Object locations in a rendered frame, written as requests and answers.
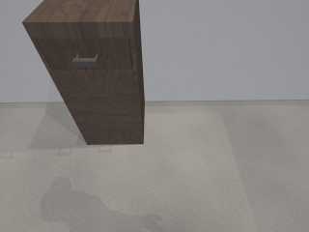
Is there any handle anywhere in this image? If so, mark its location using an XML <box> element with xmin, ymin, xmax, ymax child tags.
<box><xmin>72</xmin><ymin>54</ymin><xmax>98</xmax><ymax>67</ymax></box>

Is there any drawer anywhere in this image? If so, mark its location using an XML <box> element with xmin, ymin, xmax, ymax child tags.
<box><xmin>37</xmin><ymin>37</ymin><xmax>133</xmax><ymax>71</ymax></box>

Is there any cabinet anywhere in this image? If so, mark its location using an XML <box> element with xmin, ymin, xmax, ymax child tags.
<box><xmin>22</xmin><ymin>0</ymin><xmax>145</xmax><ymax>145</ymax></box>

